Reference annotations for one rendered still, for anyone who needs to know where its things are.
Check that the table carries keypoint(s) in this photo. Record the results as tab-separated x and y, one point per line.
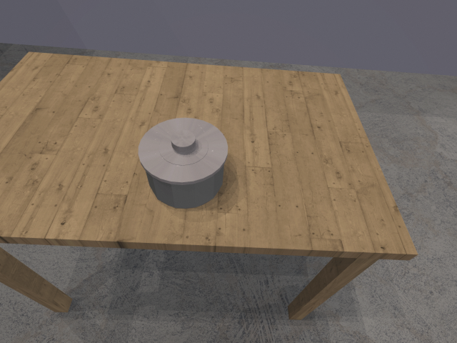
300	177

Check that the lid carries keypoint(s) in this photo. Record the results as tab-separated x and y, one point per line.
162	162

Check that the knob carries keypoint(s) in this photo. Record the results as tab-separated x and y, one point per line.
183	141

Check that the pot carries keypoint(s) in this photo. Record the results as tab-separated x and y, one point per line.
189	195

